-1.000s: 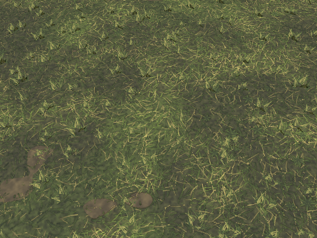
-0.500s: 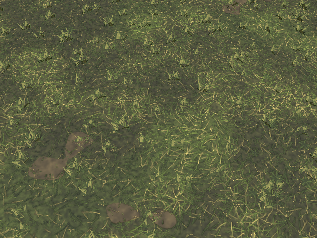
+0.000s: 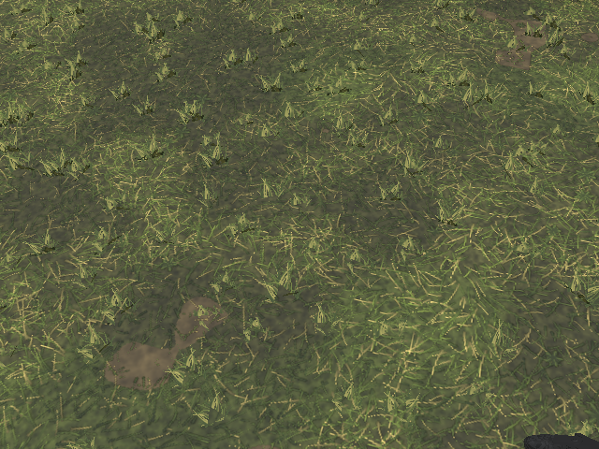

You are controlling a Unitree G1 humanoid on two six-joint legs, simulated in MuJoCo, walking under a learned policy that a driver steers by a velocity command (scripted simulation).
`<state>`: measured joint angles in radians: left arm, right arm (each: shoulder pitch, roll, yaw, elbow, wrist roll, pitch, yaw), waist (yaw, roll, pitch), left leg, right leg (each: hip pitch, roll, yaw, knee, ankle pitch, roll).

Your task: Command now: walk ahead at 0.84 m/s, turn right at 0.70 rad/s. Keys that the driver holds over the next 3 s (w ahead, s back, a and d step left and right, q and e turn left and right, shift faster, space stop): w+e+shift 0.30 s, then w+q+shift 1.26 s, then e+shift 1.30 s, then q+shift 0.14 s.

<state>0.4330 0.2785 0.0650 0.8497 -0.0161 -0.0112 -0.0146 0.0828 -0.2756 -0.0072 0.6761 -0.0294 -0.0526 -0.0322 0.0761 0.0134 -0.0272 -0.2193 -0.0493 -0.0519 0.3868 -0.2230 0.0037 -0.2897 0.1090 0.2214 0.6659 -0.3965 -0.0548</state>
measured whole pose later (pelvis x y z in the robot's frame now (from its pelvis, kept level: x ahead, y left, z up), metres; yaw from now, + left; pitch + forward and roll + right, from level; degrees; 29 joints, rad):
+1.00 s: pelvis +0.78 -0.26 -0.02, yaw +2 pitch -1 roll +1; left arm 0.04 0.19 -0.04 0.63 0.07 -0.09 0.00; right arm 0.49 -0.30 -0.07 0.92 -0.02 -0.02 0.00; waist -0.07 0.01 0.02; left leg -0.22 -0.24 -0.01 0.52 -0.27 0.21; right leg -0.57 -0.07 0.14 1.33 -0.33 0.03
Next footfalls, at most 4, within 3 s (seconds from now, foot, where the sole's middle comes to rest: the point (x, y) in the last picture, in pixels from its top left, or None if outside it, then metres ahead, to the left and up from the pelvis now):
0.36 right None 0.39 -0.21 -0.78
0.82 left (454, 323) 0.81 -0.26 -0.78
1.24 right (500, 200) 1.23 -0.43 -0.78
1.68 left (369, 138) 1.50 -0.05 -0.78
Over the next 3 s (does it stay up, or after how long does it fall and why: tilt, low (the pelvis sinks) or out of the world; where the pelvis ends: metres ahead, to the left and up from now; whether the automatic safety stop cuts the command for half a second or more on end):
stays up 1.63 -0.06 0.00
